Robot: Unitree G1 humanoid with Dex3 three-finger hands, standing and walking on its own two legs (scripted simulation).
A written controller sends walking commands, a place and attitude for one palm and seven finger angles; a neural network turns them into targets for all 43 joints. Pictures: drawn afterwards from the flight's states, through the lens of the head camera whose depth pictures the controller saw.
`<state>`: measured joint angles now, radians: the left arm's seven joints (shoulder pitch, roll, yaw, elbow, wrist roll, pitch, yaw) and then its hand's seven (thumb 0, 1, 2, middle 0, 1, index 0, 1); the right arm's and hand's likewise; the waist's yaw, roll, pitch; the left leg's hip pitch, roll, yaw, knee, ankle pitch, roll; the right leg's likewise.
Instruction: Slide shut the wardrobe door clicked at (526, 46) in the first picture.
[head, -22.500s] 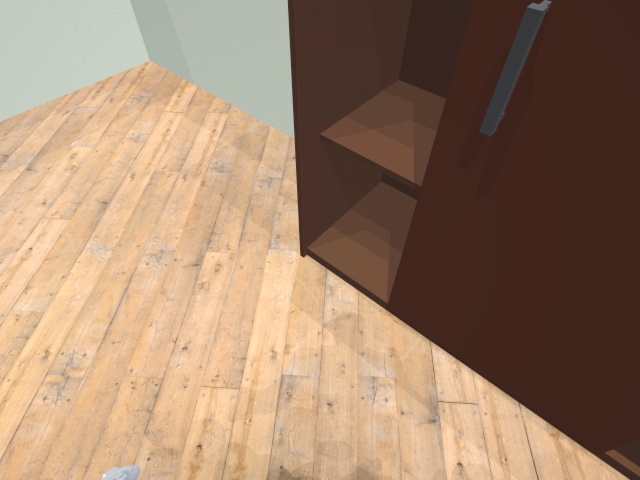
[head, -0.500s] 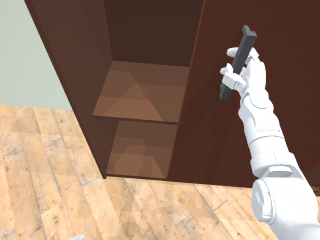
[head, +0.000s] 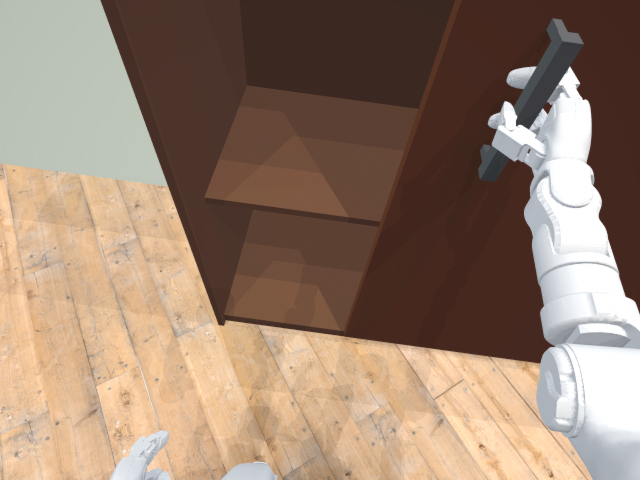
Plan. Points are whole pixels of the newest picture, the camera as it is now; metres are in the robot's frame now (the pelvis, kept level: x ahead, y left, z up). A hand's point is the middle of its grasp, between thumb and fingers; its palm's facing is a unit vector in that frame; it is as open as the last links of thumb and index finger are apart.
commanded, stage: step sideways, sliding the door along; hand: right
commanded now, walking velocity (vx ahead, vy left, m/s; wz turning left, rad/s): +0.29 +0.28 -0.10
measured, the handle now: (518, 108) +0.53 -0.20 +0.18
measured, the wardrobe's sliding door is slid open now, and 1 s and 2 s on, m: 0.39 0.34 0.19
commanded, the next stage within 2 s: none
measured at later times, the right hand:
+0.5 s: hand (491, 125) +0.49 -0.16 +0.18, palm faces +0.38 +0.92 -0.05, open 6.3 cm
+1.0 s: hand (446, 115) +0.50 -0.10 +0.18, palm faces +0.57 +0.82 -0.03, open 6.9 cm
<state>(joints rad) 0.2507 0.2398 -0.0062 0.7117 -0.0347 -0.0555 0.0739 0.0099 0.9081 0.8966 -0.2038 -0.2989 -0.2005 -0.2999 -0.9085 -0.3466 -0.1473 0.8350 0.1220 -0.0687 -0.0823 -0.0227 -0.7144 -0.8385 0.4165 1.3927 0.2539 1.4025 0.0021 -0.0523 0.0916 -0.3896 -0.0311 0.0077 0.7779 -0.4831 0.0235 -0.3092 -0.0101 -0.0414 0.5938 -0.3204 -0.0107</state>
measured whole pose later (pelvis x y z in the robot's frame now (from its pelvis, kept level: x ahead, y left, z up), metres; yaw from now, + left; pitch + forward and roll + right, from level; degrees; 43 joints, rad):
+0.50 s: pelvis +0.07 +0.10 +0.00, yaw -8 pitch -3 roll +1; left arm 0.09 0.21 0.03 0.63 -0.05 -0.06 0.01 0.01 0.91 0.90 -0.20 -0.30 -0.20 -0.30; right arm -0.84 -0.28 -0.12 0.42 0.15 -0.06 -0.11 0.01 -0.75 -0.87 0.43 1.40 0.19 1.36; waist -0.13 -0.05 0.33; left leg -0.44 0.03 -0.03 0.81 -0.34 0.02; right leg -0.15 -0.16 0.03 0.57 -0.36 0.10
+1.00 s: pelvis +0.18 +0.17 +0.00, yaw -13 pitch -1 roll +1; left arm 0.08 0.23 0.03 0.61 -0.04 -0.17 -0.01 0.01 0.91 0.90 -0.20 -0.30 -0.20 -0.30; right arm -0.40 -0.16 -0.16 -0.08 0.09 -0.04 -0.20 0.00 -0.74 -0.86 0.44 1.40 0.06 1.33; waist -0.13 -0.07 0.27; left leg -0.24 0.01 0.06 0.57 -0.30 0.01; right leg -0.26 -0.15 -0.05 0.80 -0.31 0.04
